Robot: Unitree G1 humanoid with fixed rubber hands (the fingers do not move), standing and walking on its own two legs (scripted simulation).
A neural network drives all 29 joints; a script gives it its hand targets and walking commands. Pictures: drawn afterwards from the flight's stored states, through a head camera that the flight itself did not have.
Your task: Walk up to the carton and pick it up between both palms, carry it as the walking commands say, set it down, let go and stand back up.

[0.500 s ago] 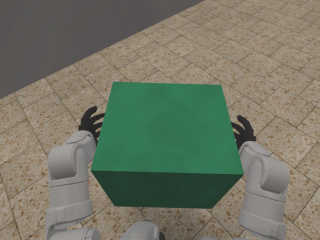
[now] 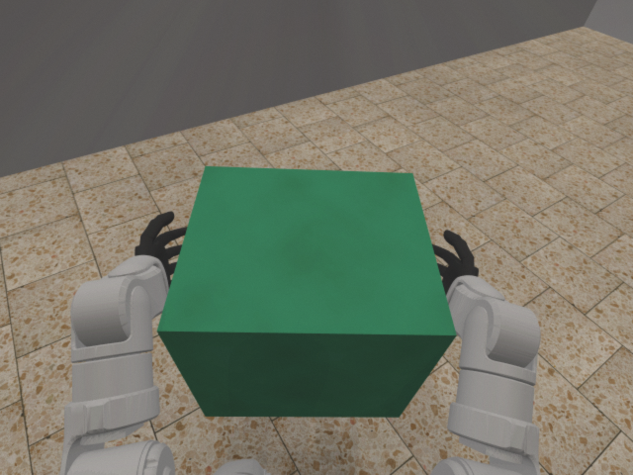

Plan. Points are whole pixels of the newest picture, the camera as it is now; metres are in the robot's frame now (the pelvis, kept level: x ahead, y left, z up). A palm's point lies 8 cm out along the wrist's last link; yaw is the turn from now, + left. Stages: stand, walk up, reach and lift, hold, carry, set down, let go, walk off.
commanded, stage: carry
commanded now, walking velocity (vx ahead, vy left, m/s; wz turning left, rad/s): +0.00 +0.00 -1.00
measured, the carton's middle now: (306, 297) +0.33 +0.07 +0.04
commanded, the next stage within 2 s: none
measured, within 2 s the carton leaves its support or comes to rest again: neither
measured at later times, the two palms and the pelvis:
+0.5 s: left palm (375, 302) +0.31 -0.02 +0.07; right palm out of the picture +0.11 -0.33 +0.08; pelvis -0.07 -0.01 -0.01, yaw -29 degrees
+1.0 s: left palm (453, 405) +0.20 -0.11 +0.07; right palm out of the picture -0.08 -0.34 +0.10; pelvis -0.15 +0.00 +0.01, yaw -53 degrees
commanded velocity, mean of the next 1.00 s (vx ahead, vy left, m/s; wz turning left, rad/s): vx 0.00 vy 0.00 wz -1.00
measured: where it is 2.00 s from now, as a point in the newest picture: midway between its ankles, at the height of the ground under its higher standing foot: outside the picture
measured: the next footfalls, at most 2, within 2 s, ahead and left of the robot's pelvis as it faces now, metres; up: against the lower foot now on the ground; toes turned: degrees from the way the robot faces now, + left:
right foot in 0.48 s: -0.01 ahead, -0.13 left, +0.00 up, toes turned -33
left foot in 0.92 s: -0.01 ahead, +0.05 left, +0.00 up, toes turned -49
